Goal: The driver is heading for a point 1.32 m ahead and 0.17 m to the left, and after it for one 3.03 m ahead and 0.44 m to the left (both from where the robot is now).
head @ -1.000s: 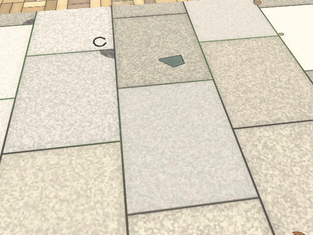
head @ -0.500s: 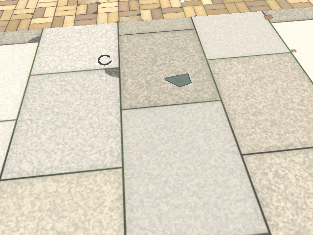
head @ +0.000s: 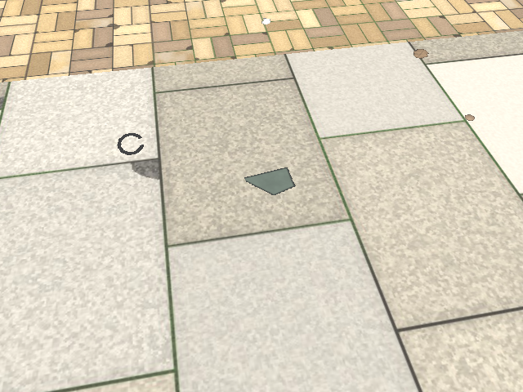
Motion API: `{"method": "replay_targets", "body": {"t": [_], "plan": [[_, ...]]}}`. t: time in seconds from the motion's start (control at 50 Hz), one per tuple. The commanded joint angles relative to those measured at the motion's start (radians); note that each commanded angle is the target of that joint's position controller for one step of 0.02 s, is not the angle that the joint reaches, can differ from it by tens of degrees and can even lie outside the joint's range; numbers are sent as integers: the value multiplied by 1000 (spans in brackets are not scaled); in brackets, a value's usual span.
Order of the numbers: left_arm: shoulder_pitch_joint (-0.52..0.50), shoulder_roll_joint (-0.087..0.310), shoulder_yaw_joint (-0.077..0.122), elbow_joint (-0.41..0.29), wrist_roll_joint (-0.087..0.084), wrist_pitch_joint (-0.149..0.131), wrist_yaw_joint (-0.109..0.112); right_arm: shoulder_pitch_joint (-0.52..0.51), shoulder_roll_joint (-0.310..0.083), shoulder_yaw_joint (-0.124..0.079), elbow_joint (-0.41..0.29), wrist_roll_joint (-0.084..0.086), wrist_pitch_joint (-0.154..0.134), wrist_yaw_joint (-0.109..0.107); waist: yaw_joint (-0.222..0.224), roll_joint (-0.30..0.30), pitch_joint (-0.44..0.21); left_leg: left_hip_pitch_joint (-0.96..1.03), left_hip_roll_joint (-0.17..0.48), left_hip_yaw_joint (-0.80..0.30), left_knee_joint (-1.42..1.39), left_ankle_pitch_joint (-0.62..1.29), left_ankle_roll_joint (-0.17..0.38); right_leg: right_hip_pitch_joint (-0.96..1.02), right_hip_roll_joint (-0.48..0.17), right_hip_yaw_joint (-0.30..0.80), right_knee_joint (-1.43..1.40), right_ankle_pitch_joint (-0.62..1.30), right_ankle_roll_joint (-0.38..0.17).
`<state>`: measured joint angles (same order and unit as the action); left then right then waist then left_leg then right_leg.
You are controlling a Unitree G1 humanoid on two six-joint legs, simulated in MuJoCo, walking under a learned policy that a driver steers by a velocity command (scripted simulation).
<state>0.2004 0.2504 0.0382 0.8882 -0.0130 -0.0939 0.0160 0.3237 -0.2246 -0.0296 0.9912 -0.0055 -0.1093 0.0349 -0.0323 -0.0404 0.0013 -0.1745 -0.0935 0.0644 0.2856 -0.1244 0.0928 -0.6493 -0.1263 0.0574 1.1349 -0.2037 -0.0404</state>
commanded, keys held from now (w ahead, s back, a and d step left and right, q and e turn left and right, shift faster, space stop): w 1.00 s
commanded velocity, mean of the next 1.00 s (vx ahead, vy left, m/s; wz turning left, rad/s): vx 0.50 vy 0.00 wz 0.00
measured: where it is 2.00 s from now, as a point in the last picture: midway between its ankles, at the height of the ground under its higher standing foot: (279, 283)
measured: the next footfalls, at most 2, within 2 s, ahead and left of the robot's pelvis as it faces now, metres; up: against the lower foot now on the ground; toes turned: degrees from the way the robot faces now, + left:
right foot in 0.30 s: +0.34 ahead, -0.17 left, +0.00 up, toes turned -2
left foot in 0.86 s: +0.65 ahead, +0.07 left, +0.00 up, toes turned +3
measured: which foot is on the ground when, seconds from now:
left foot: down 0.00-0.32, up 0.34-0.84, down 0.86-1.00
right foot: up 0.00-0.28, down 0.30-0.88, up 0.90-1.00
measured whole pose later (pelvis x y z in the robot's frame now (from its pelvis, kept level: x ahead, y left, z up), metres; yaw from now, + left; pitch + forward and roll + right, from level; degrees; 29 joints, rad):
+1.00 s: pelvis +0.55 -0.01 -0.01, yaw +1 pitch +2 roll +0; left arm 0.31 0.25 0.05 0.97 -0.02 -0.10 0.00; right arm 0.16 -0.24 -0.05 0.90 0.00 -0.10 0.04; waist 0.01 -0.02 0.03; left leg -0.36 -0.03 0.06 0.47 -0.15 0.07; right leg -0.39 -0.04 0.03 1.18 -0.37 -0.05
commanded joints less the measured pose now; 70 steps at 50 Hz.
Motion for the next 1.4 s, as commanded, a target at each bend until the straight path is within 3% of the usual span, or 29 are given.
{"method": "replay_targets", "body": {"t": [0.02,0.12,0.22,0.26,0.28,0.3,0.32,0.34,0.36,0.38,0.4,0.44,0.5,0.64,0.76,0.82,0.86,0.88,0.9,0.92,0.94,0.96,0.98,1.02,1.14,1.22,1.3,1.36,1.4], "plan": [[33,43,12,-43,12,5,7,-38,-132,-21,-55,2,-17,-20,46,78,53,-93,283,-217,-204,64,172,-32,-42,3,-142,151,28],[-156,29,5,-91,0,-6,-10,59,-165,-27,-32,20,-1,-35,-23,83,57,14,271,-162,-182,72,123,5,12,-43,-463,306,39],[-254,48,3,-139,-10,-19,-41,115,-174,-34,-3,26,21,-38,-43,99,81,170,338,-186,-97,66,107,7,37,-45,-595,186,5],[-191,76,15,-132,-10,-28,-48,91,-189,-40,-6,27,32,-40,4,117,50,193,349,-188,-18,187,87,117,66,-68,-635,117,-24],[-88,105,33,-103,-7,-30,-46,69,-185,-37,-12,24,37,-40,63,116,-8,180,313,-155,103,354,66,260,99,-96,-659,104,-47],[102,165,61,-48,-5,-33,-39,59,-152,-24,-25,12,39,-39,139,85,-131,84,251,-102,335,406,35,521,73,-61,-643,126,-87],[270,280,89,-20,16,-30,-34,129,-63,6,-54,1,24,-34,151,-112,-302,-271,125,-21,741,106,-33,927,-184,304,-656,89,-217],[308,251,81,-5,11,-24,-40,168,-25,20,-41,18,-2,-28,139,-263,-390,-515,28,-115,966,-418,-52,1068,-293,672,-818,-35,-305],[239,173,56,-17,6,-26,-41,93,-142,-9,-54,41,-21,-24,136,-164,-269,-610,96,-189,1061,-386,-29,969,-260,589,-837,-70,-254],[145,131,42,-41,6,-24,-40,12,-165,-15,-80,50,-27,-25,111,-101,-168,-616,151,-162,1047,-292,-15,829,-224,431,-848,-5,-215],[67,103,31,-53,9,-23,-45,-28,-153,-18,-86,39,-23,-30,78,-24,-99,-572,192,-140,985,-210,-20,686,-178,319,-885,83,-196],[22,63,20,-49,18,-26,-53,-14,-120,-25,-82,23,4,-36,26,-37,-46,-467,235,-138,885,-127,-30,536,-112,195,-950,153,-172],[74,94,29,-12,18,-32,-47,-19,-89,-26,-87,18,29,-40,6,-23,-12,-480,239,-121,810,-57,-52,494,-92,111,-993,282,-191],[178,124,33,35,8,-15,-16,-278,-67,-23,-166,14,22,-30,70,-18,48,-530,209,-85,419,228,-72,550,-64,11,-1030,271,-157],[256,136,42,88,-3,7,-6,-422,-73,-17,-224,26,8,0,102,-21,99,-554,182,-76,265,160,-41,718,-129,15,-971,272,-147],[222,158,51,87,-4,19,-1,-360,-108,-31,-219,27,-1,11,49,-47,50,-404,139,-41,228,57,-4,752,-141,6,-869,486,-122],[186,139,42,74,3,29,-1,-87,-183,-73,-136,24,-2,1,-82,-37,-114,-12,93,-9,221,72,46,652,-58,-58,-557,696,-76],[202,106,25,48,22,26,-1,100,-267,-94,-100,11,2,-10,-129,103,-269,309,301,-258,233,81,114,417,16,-106,-214,366,-39],[331,-37,-12,56,12,2,-16,134,-302,-97,-82,6,5,-2,-50,364,-389,594,494,-739,85,-123,266,40,199,-36,93,-340,12],[258,78,13,62,-13,-22,-20,102,-208,-72,-91,16,2,-1,-81,244,-329,543,462,-759,23,-208,220,-66,145,83,205,-365,-11],[160,127,27,28,-33,-35,-21,11,-169,-60,-108,19,0,-4,-63,194,-190,404,436,-604,7,-155,174,-118,95,55,206,-271,-27],[110,126,28,18,-28,-36,-13,-77,-149,-51,-128,15,-1,-3,-26,97,-119,247,402,-488,-20,-45,151,-72,39,27,159,-169,-25],[88,117,36,14,-12,-30,-6,-122,-122,-44,-132,6,-3,0,2,77,-66,125,366,-404,-51,32,141,-27,8,18,103,-113,-20],[132,74,38,22,-7,-3,-3,-127,-93,-36,-117,-5,-7,4,47,115,-52,22,322,-315,-107,75,135,67,-23,21,39,-61,-16],[-27,61,44,-34,9,17,0,-24,-148,-47,-68,3,-1,-29,26,85,23,36,307,-205,-171,181,139,-77,-35,-1,-218,160,31],[-157,38,33,-68,4,8,-13,32,-156,-45,-47,12,7,-38,-14,95,50,66,277,-140,-179,165,106,-46,2,-37,-439,312,31],[-270,37,23,-107,-6,1,-34,101,-164,-48,-10,18,20,-40,-52,95,85,179,314,-136,-144,159,106,-64,28,-54,-555,284,22],[-252,48,25,-114,9,-17,-54,81,-161,-47,-1,9,43,-51,-19,124,61,218,312,-111,4,489,62,49,78,-72,-634,241,-12],[-50,106,51,-46,22,-30,-54,31,-171,-47,-13,12,49,-55,83,141,-61,208,256,-91,198,677,9,316,143,-106,-705,332,-50]]}}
